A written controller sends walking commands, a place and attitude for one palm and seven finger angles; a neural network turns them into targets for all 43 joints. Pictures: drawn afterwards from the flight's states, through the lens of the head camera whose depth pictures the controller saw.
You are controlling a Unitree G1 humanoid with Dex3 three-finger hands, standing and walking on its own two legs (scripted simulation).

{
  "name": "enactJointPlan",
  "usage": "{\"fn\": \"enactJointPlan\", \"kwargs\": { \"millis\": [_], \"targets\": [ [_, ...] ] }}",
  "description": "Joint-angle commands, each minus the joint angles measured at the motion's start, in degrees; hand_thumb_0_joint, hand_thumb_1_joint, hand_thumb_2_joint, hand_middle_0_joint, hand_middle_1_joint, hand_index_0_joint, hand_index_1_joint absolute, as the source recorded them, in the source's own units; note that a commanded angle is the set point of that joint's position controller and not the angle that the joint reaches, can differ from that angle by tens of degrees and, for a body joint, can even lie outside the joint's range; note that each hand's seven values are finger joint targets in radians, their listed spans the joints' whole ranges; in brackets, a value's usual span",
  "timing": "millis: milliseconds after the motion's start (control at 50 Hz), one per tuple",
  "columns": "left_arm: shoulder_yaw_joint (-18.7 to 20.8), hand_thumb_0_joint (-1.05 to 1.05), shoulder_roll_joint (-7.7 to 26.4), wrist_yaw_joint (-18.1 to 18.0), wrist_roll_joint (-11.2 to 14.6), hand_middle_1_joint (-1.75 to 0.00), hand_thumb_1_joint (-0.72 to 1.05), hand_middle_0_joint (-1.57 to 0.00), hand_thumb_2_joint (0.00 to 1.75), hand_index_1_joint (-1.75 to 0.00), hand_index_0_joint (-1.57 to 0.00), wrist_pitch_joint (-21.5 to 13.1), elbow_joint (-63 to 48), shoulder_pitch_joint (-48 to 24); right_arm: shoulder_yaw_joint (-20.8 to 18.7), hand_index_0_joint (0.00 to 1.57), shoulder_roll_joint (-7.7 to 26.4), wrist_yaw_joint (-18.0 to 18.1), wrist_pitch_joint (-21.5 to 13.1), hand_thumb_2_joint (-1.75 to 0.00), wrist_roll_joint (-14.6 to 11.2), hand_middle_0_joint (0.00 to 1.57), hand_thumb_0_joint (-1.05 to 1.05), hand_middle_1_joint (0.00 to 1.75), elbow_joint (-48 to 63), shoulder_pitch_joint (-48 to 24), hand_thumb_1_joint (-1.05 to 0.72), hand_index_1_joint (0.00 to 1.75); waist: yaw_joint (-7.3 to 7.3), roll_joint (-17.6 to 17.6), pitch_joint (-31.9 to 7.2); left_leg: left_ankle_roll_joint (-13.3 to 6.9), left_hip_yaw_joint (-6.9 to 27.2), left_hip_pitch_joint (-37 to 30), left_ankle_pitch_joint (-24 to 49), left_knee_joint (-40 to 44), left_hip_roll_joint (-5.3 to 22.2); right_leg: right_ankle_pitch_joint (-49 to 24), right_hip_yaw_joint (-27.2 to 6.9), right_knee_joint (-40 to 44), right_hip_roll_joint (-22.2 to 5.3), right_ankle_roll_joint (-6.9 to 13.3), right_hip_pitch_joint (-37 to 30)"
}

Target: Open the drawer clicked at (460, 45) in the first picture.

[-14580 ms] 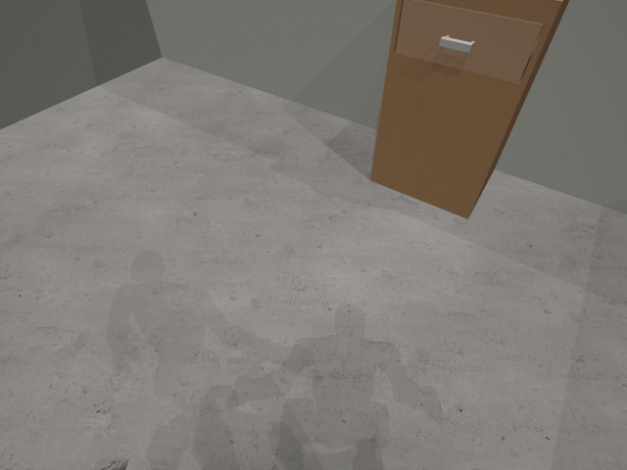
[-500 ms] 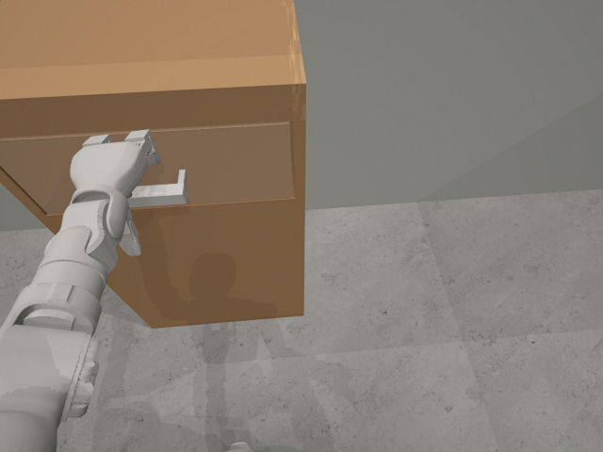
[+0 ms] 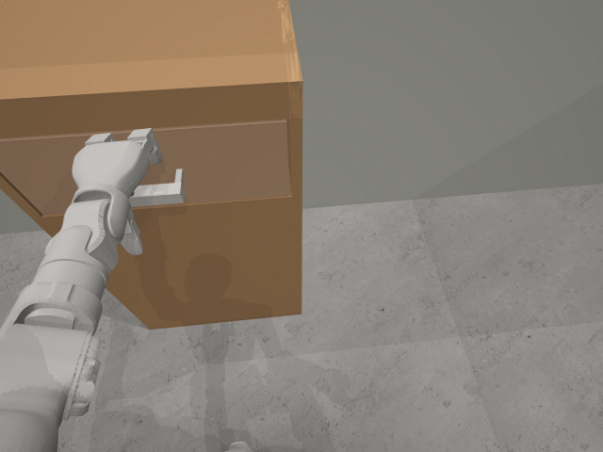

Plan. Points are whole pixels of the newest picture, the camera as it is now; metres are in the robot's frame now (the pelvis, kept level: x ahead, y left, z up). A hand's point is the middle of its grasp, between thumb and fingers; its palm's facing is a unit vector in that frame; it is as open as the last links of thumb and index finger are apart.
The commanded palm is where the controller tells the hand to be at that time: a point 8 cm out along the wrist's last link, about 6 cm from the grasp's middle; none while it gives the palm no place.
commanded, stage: re-aim the fingers above the handle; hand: left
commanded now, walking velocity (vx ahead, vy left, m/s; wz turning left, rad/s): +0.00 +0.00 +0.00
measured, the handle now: (151, 185) +0.53 +0.23 +0.00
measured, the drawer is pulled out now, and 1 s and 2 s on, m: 0.00 0.00 0.00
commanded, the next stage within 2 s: lower the fingers behind the handle in 1.26 s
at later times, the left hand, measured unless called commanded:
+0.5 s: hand (129, 193) +0.47 +0.23 +0.05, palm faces -0.06 -0.04 -1.00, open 13.9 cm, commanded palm +0.46 +0.23 +0.12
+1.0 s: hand (128, 197) +0.46 +0.23 +0.06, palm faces -0.06 -0.04 -1.00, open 13.9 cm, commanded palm +0.45 +0.24 +0.12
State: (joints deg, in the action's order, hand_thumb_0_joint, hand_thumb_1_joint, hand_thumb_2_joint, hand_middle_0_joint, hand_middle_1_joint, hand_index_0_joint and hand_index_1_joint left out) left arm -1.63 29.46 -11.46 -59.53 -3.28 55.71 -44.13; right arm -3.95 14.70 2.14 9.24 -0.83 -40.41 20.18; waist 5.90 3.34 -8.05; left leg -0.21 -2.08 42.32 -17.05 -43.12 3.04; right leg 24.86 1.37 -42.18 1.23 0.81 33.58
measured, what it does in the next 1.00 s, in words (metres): stands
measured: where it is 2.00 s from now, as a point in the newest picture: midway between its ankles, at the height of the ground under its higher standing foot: outside the picture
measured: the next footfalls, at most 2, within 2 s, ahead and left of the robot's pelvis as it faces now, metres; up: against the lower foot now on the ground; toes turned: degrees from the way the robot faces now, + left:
none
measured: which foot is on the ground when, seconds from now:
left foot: down 0.00-1.00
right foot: down 0.00-1.00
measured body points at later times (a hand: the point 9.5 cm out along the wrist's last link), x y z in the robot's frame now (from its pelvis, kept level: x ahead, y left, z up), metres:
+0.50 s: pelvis +0.00 +0.00 +0.00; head +0.07 +0.00 +0.44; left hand +0.47 +0.23 +0.11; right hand +0.00 -0.27 -0.13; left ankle +0.03 +0.12 -0.71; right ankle -0.05 -0.11 -0.71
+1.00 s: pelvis +0.00 +0.00 +0.00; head +0.07 -0.01 +0.45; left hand +0.46 +0.23 +0.11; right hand +0.02 -0.28 -0.13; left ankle +0.03 +0.12 -0.71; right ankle -0.05 -0.11 -0.71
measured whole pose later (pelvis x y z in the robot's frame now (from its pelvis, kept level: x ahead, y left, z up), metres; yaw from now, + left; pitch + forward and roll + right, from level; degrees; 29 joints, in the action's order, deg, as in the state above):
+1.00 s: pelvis +0.00 +0.00 +0.00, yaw +0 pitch +16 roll -1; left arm -1.2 29.1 -11.2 -59.5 -3.0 53.8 -41.9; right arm -4.0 14.8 2.1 9.0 -0.8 -40.3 20.6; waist 5.3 3.4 -8.3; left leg -0.1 -2.2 41.5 -17.1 -42.9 3.2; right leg 24.8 1.1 -41.9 1.5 0.9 32.9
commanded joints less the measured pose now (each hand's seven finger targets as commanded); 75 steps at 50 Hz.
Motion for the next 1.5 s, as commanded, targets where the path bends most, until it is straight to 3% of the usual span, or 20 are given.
{"fn": "enactJointPlan", "kwargs": {
  "millis": [0, 40, 140, 180, 200, 260, 320, 380, 460, 700, 840, 920, 1120, 1200, 1280, 1320, 1360, 1400, 1440, 1480],
  "targets": [
    [6.39, 0.00, 18.40, -2.85, -0.42, -1.20, -0.50, -0.30, 0.30, -1.20, -0.30, 0.34, -10.02, -26.48, -2.52, 0.20, 9.21, 1.07, -1.25, -0.90, 0.18, 0.20, 0.00, 0.30, 3.41, 6.06, -0.90, 0.30, 0.27, 0.73, -20.96, -2.95, 0.28, -21.70, 18.79, 0.98, -3.46, -22.95, -0.01, 5.27, 2.69, 0.60, -1.24],
    [4.97, 0.00, 16.03, -2.93, -0.53, -1.20, -0.50, -0.30, 0.30, -1.20, -0.30, 0.58, -9.91, -24.97, -2.69, 0.20, 8.86, 0.85, -1.40, -0.90, 0.16, 0.20, 0.00, 0.30, 4.05, 5.80, -0.90, 0.30, -0.02, 1.59, -21.34, -2.88, -0.04, -22.33, 19.19, 0.79, -3.51, -23.19, 0.10, 5.26, 2.79, 0.52, -0.81],
    [4.58, 0.00, 16.42, -2.64, -0.44, -1.20, -0.50, -0.30, 0.30, -1.20, -0.30, 0.73, -9.21, -26.27, -2.56, 0.20, 9.12, 0.98, -1.56, -0.90, 0.09, 0.20, 0.00, 0.30, 3.97, 6.08, -0.90, 0.30, 0.61, 1.27, -20.33, -2.90, -0.01, -21.42, 17.97, 0.91, -3.36, -22.48, 0.02, 5.43, 2.74, 0.41, -0.40],
    [6.51, 0.00, 18.34, -2.62, -0.68, -1.20, -0.50, -0.30, 0.30, -1.20, -0.30, 0.10, -10.73, -25.73, -2.86, 0.20, 9.11, 1.06, -1.62, -0.90, 0.28, 0.20, 0.00, 0.30, 4.01, 6.38, -0.90, 0.30, -0.10, 1.16, -22.94, -2.88, 0.19, -22.69, 19.57, 0.57, -3.24, -23.46, 0.01, 4.93, 2.85, 0.49, -1.35],
    [5.19, 0.00, 16.63, -2.39, -0.34, -1.20, -0.50, -0.30, 0.30, -1.20, -0.30, -0.17, -11.80, -26.44, -2.75, 0.20, 9.01, 0.99, -1.67, -0.90, 0.42, 0.20, 0.00, 0.30, 4.22, 6.43, -0.90, 0.30, 0.31, 1.03, -23.37, -3.00, 0.26, -23.29, 20.80, 0.43, -3.39, -24.56, -0.04, 5.09, 2.93, 0.51, -1.51],
    [3.35, 0.00, 14.45, -2.45, -0.29, -1.20, -0.50, -0.30, 0.30, -1.20, -0.30, -0.28, -11.47, -26.64, -2.92, 0.20, 8.93, 0.91, -1.71, -0.90, 0.29, 0.20, 0.00, 0.30, 3.68, 6.44, -0.90, 0.30, 1.09, 1.81, -20.94, -2.92, 0.30, -23.52, 19.38, 0.48, -3.26, -22.58, 0.16, 5.43, 3.06, 0.42, 0.90],
    [4.74, 0.00, 15.97, -2.58, -0.18, -1.20, -0.50, -0.30, 0.30, -1.20, -0.30, -0.53, -12.25, -26.92, -2.97, 0.20, 8.98, 0.89, -1.72, -0.90, 0.37, 0.20, 0.00, 0.30, 3.46, 6.78, -0.90, 0.30, 0.81, 1.81, -22.47, -2.88, 0.52, -24.00, 20.58, 0.27, -3.22, -23.34, 0.21, 5.06, 3.15, 0.51, 0.32],
    [2.95, 0.00, 13.89, -2.78, -0.23, -1.20, -0.50, -0.30, 0.30, -1.20, -0.30, 0.50, -10.15, -27.01, -2.89, 0.20, 8.93, 0.76, -1.82, -0.90, 0.16, 0.20, 0.00, 0.30, 3.33, 6.53, -0.90, 0.30, 1.43, 1.30, -18.86, -2.87, 0.66, -22.72, 17.38, 0.77, -3.20, -19.91, 0.45, 5.77, 3.16, 0.52, 2.47],
    [3.65, 0.00, 14.66, -3.14, -0.46, -1.20, -0.50, -0.30, 0.30, -1.20, -0.30, 0.52, -11.55, -29.45, -3.00, 0.20, 8.84, 0.79, -2.23, -0.90, 0.41, 0.20, 0.00, 0.30, 3.15, 7.17, -0.90, 0.30, 1.10, 2.86, -22.40, -2.74, 0.88, -24.96, 19.18, 0.40, -3.05, -20.60, 0.58, 5.09, 3.19, 0.70, 2.38],
    [5.93, 0.00, 17.23, -2.75, -0.77, -1.20, -0.50, -0.30, 0.30, -1.20, -0.30, 1.51, -9.39, -26.07, -2.51, 0.20, 8.95, 1.01, -1.89, -0.90, 0.35, 0.20, 0.00, 0.30, 3.85, 6.57, -0.90, 0.30, 0.18, -0.32, -22.26, -3.02, -0.03, -21.38, 20.09, 0.48, -3.24, -24.79, 0.03, 5.16, 2.90, 0.39, -2.03],
    [6.10, 0.00, 16.01, -2.26, 0.18, -1.20, -0.50, -0.30, 0.30, -1.20, -0.30, -0.10, -14.04, -21.73, -3.09, 0.20, 8.68, 0.73, -1.70, -0.90, 0.37, 0.20, 0.00, 0.30, 4.22, 5.84, -0.90, 0.30, -0.95, 1.46, -23.15, -3.00, -0.38, -23.79, 22.54, 0.42, -3.46, -27.61, -0.14, 5.18, 3.04, 0.45, -3.24],
    [3.65, 0.00, 13.83, -2.45, 0.21, -1.20, -0.50, -0.30, 0.30, -1.20, -0.30, 0.44, -13.25, -23.75, -3.02, 0.20, 8.84, 0.80, -1.59, -0.90, 0.04, 0.20, 0.00, 0.30, 3.93, 5.24, -0.90, 0.30, 0.57, -0.71, -18.91, -3.09, -0.17, -22.57, 19.08, 1.24, -3.40, -24.45, -0.07, 6.14, 2.90, 0.27, -1.22],
    [5.51, 0.00, 17.39, -2.61, -0.02, -1.20, -0.50, -0.30, 0.30, -1.20, -0.30, 0.76, -11.74, -24.96, -2.57, 0.20, 8.91, 1.22, -1.75, -0.90, -0.12, 0.20, 0.00, 0.30, 3.92, 4.84, -0.90, 0.30, 0.34, 0.14, -20.68, -3.18, -0.33, -21.61, 17.55, 0.90, -3.88, -24.61, -0.66, 5.94, 2.42, 0.14, -2.70],
    [4.07, 0.00, 15.23, -1.31, 0.64, -1.20, -0.50, -0.30, 0.30, -1.20, -0.30, 0.27, -11.84, -24.54, -2.64, 0.20, 8.85, 1.22, -1.76, -0.90, 0.12, 0.20, 0.00, 0.30, 4.09, 4.94, -0.90, 0.30, 0.73, -0.78, -20.91, -3.14, -0.36, -22.30, 19.34, 0.60, -3.75, -26.56, -0.43, 5.81, 2.35, 0.25, -3.19],
    [2.52, 0.00, 12.62, -1.10, 0.58, -1.20, -0.50, -0.30, 0.30, -1.20, -0.30, -1.07, -14.40, -24.57, -3.09, 0.20, 8.56, 0.95, -1.66, -0.90, 0.25, 0.20, 0.00, 0.30, 4.18, 4.82, -0.90, 0.30, 0.53, 1.80, -20.64, -2.83, 0.14, -24.47, 20.56, 0.43, -3.56, -25.24, 0.06, 5.41, 2.75, 0.52, -0.59],
    [4.08, 0.00, 14.25, -1.52, 0.59, -1.20, -0.50, -0.30, 0.30, -1.20, -0.30, -1.21, -13.67, -23.57, -2.91, 0.20, 8.74, 0.91, -1.47, -0.90, 0.18, 0.20, 0.00, 0.30, 4.16, 4.98, -0.90, 0.30, 0.31, 0.48, -20.59, -2.89, 0.36, -23.66, 20.40, 0.51, -3.56, -25.01, 0.13, 5.24, 2.79, 0.50, -0.86],
    [2.53, 0.00, 12.45, -2.44, 0.11, -1.20, -0.50, -0.30, 0.30, -1.20, -0.30, -0.54, -12.60, -25.29, -2.95, 0.20, 8.65, 0.78, -1.53, -0.90, 0.15, 0.20, 0.00, 0.30, 3.77, 5.01, -0.90, 0.30, 1.02, 0.50, -18.69, -2.90, 0.39, -22.84, 18.52, 0.63, -3.49, -22.71, 0.29, 5.51, 2.78, 0.49, 1.13],
    [4.74, 0.00, 14.61, -3.35, -0.09, -1.20, -0.50, -0.30, 0.30, -1.20, -0.30, -0.19, -11.59, -24.49, -2.85, 0.20, 8.88, 0.79, -1.51, -0.90, 0.33, 0.20, 0.00, 0.30, 3.77, 5.13, -0.90, 0.30, 0.16, 0.16, -19.47, -2.82, 0.50, -22.13, 18.58, 0.69, -3.46, -22.32, 0.28, 5.17, 2.80, 0.76, 0.35],
    [2.48, 0.00, 12.26, -4.06, -0.33, -1.20, -0.50, -0.30, 0.30, -1.20, -0.30, 0.68, -10.36, -25.91, -2.77, 0.20, 8.71, 0.66, -1.65, -0.90, 0.25, 0.20, 0.00, 0.30, 3.63, 5.35, -0.90, 0.30, 1.17, 0.08, -18.89, -2.87, 0.36, -21.33, 16.69, 0.54, -3.50, -20.97, 0.34, 5.25, 2.72, 0.53, 1.62],
    [4.26, 0.00, 14.51, -4.70, -0.88, -1.20, -0.50, -0.30, 0.30, -1.20, -0.30, 1.18, -9.95, -26.12, -2.86, 0.20, 8.89, 0.74, -1.74, -0.90, 0.39, 0.20, 0.00, 0.30, 3.49, 5.73, -0.90, 0.30, 0.63, 0.27, -20.78, -2.87, 0.38, -21.22, 17.10, 0.19, -3.42, -21.36, 0.15, 4.69, 2.81, 0.58, 0.99]
  ]
}}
